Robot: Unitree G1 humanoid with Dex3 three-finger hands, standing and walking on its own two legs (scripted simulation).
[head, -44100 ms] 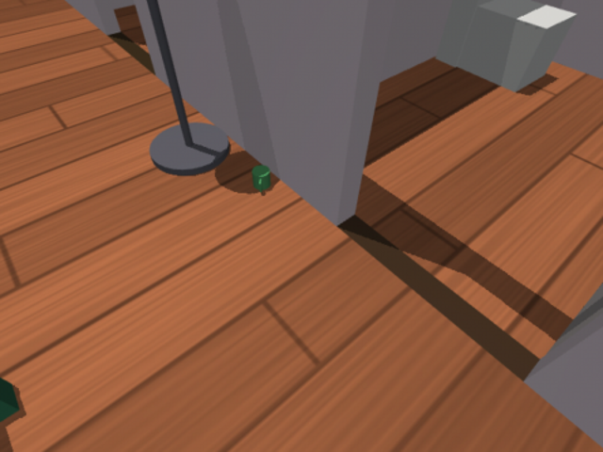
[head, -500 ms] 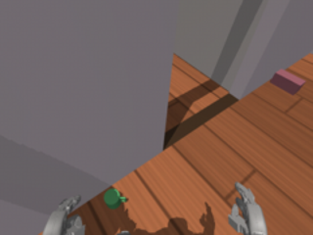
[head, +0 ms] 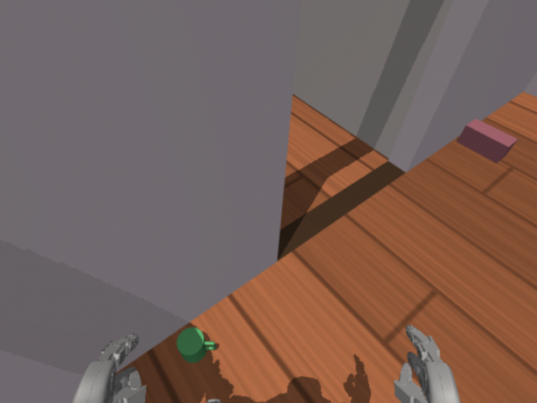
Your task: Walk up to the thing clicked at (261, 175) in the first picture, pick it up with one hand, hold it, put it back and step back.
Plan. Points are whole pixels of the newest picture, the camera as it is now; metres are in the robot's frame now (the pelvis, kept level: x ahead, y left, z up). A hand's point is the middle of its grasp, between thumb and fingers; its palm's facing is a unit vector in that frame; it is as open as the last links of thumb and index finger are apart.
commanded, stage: home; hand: left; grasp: from above
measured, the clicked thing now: (197, 345) +0.43 +0.21 -0.67
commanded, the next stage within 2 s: stand in 1.16 s
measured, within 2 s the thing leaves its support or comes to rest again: neither
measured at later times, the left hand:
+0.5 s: hand (139, 397) +0.16 +0.18 -0.05, palm faces +0.04 -0.98 -0.21, open 7.4 cm
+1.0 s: hand (143, 389) +0.17 +0.18 -0.05, palm faces +0.03 -0.98 -0.21, open 7.4 cm
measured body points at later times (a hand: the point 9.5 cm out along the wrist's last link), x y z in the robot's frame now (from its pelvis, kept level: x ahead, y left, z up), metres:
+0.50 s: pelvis +0.00 +0.00 +0.00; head +0.02 +0.01 +0.45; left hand +0.16 +0.23 -0.03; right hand +0.16 -0.24 -0.06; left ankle +0.02 +0.13 -0.68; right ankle +0.00 -0.14 -0.68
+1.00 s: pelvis +0.01 +0.00 +0.00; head +0.03 +0.01 +0.45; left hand +0.17 +0.23 -0.03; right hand +0.16 -0.25 -0.06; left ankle +0.02 +0.13 -0.68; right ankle +0.00 -0.14 -0.68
